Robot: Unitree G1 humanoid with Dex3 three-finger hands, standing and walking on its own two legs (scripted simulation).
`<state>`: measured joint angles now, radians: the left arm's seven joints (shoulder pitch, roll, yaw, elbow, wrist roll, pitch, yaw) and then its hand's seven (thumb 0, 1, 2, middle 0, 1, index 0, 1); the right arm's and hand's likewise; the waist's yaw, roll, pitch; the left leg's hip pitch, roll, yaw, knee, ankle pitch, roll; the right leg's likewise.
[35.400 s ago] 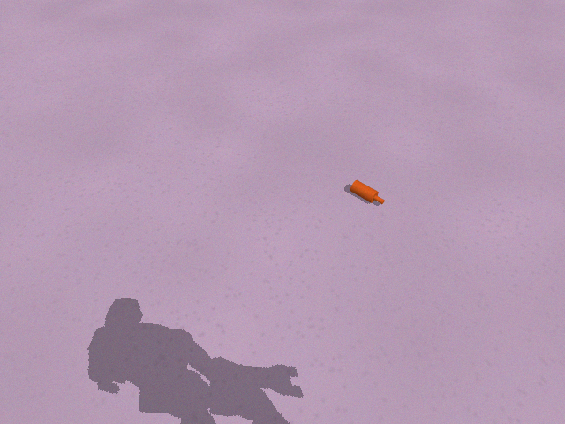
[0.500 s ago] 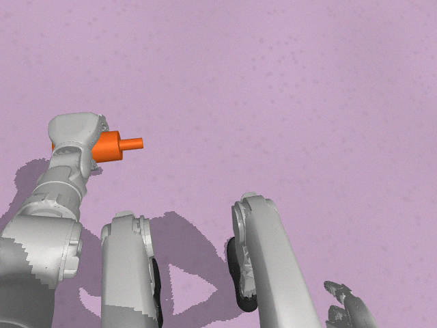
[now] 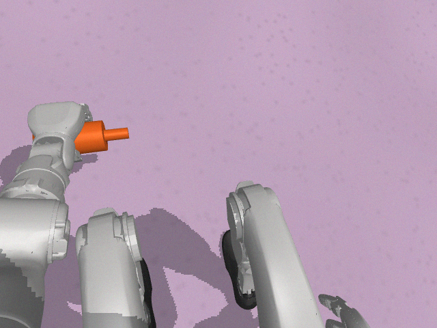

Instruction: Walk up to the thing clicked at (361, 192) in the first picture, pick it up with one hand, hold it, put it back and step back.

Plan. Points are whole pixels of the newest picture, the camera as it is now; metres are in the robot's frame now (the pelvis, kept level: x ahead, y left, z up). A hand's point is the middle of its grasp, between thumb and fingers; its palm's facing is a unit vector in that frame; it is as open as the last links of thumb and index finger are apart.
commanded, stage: crouch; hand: left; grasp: from above
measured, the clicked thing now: (85, 137) +0.49 +0.20 -0.20
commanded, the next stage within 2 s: lower in 0.06 s
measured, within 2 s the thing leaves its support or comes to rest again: rests again in 1.54 s
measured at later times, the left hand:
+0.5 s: hand (78, 143) +0.48 +0.22 -0.22, palm faces -0.47 -0.03 -0.88, open 9.3 cm
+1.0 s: hand (86, 146) +0.49 +0.21 -0.27, palm faces -0.47 -0.07 -0.88, open 9.3 cm
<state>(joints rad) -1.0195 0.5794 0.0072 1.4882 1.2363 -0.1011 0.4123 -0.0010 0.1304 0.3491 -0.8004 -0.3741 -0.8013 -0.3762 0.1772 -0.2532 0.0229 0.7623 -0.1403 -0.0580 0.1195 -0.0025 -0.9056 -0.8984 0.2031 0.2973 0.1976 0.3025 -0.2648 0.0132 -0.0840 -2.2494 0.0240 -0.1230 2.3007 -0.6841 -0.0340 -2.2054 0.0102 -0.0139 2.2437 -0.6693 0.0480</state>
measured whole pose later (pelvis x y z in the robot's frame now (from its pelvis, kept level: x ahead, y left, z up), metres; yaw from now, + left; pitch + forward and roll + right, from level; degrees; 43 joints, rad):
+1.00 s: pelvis +0.01 +0.00 -0.05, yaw -4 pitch +32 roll -9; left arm -1.07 0.75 0.11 1.66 1.30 -0.16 0.55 0.00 0.13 0.34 -0.79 -0.41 -0.79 -0.41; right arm 0.16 -0.29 0.13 0.74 -0.22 -0.15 0.22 0.00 -0.91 -0.89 0.20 0.30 0.20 0.30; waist -0.36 -0.04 0.06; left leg -2.36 0.01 -0.21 2.51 -0.72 -0.05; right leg -2.30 0.04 -0.07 2.40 -0.68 0.06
